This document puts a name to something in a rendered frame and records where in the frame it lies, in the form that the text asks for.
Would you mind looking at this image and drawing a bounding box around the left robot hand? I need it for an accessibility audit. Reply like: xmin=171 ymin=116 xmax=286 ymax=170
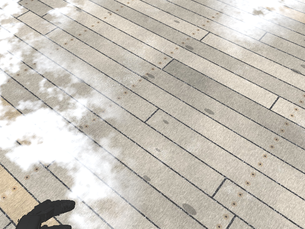
xmin=15 ymin=199 xmax=75 ymax=229

